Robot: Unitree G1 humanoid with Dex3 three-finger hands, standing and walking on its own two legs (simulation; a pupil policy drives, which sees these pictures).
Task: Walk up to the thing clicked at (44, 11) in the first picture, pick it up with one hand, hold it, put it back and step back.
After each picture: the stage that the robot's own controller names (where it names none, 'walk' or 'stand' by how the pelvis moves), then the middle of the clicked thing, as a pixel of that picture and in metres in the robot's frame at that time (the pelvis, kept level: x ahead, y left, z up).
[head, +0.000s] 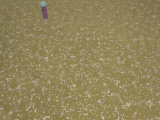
stand; (44, 10) +2.07 +0.58 -0.65
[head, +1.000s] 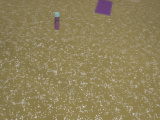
walk; (57, 21) +1.95 +0.29 -0.62
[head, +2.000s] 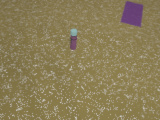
walk; (73, 39) +1.32 +0.08 -0.64
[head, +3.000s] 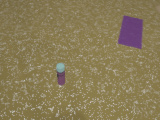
walk; (60, 74) +0.86 +0.18 -0.64
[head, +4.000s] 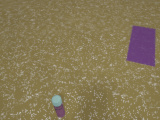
walk; (58, 107) +0.58 +0.23 -0.63
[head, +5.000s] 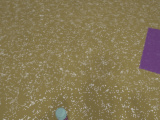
stand; (62, 118) +0.43 +0.20 -0.64
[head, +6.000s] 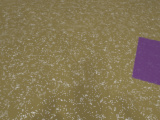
stand; out of the picture +0.37 +0.20 -0.65
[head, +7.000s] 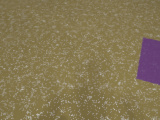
stand; out of the picture +0.37 +0.19 -0.65
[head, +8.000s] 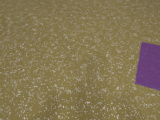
stand; out of the picture +0.33 +0.19 -0.66
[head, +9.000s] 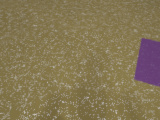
stand; out of the picture +0.36 +0.20 -0.66
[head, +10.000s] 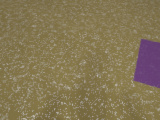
stand; out of the picture +0.34 +0.21 -0.66
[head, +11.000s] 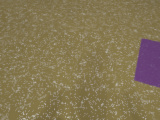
stand; out of the picture +0.34 +0.21 -0.66
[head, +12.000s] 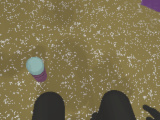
go down; (38, 71) +0.42 +0.20 -0.35
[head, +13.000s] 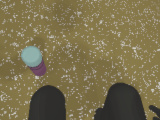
go down; (36, 63) +0.43 +0.20 -0.28
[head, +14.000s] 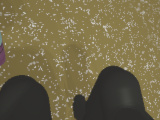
close in; out of the picture +0.43 +0.24 -0.17
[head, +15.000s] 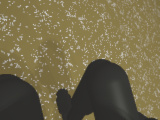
close; out of the picture +0.44 +0.26 -0.16
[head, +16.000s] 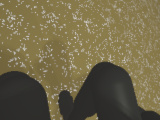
lift; out of the picture +0.39 +0.24 -0.17
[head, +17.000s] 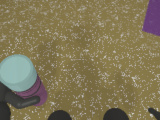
lift; (29, 86) +0.31 +0.18 +0.02
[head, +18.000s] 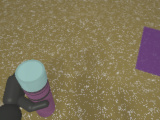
hold; (39, 93) +0.30 +0.16 +0.04
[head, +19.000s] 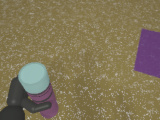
hold; (42, 94) +0.30 +0.15 +0.03
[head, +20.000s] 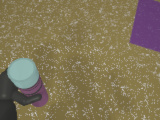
crouch; (32, 87) +0.34 +0.17 -0.03
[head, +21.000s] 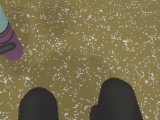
lower; (3, 36) +0.48 +0.21 -0.03
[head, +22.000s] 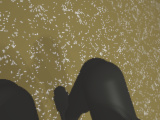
lower; out of the picture +0.45 +0.24 -0.16
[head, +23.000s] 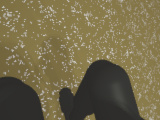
lower; out of the picture +0.43 +0.24 -0.17
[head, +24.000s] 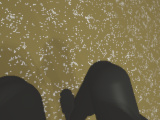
lower; out of the picture +0.42 +0.23 -0.17
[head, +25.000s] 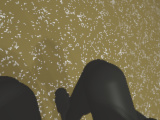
lower; out of the picture +0.42 +0.24 -0.16
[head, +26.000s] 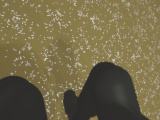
open; out of the picture +0.42 +0.23 -0.17
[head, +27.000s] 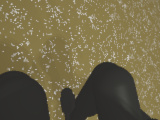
stand; out of the picture +0.41 +0.23 -0.17
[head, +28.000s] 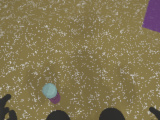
stand; (52, 94) +0.38 +0.18 -0.45
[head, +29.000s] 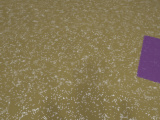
stand; out of the picture +0.35 +0.16 -0.60
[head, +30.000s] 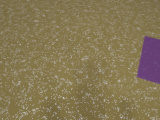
stand; out of the picture +0.35 +0.16 -0.60
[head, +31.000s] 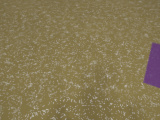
stand; out of the picture +0.37 +0.15 -0.65
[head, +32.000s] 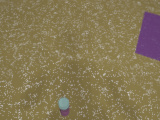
walk; (64, 107) +0.41 +0.10 -0.64
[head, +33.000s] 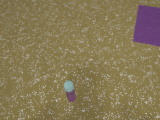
walk; (70, 92) +0.58 +0.17 -0.63
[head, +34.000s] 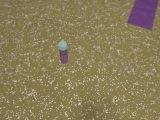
walk; (63, 53) +0.91 +0.19 -0.62
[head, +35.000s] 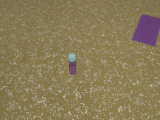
stand; (72, 64) +1.01 +0.14 -0.64
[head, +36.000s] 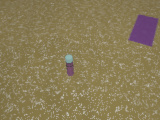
stand; (69, 65) +1.01 +0.16 -0.66
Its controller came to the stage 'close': yes
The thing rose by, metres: 0.68
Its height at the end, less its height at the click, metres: +0.00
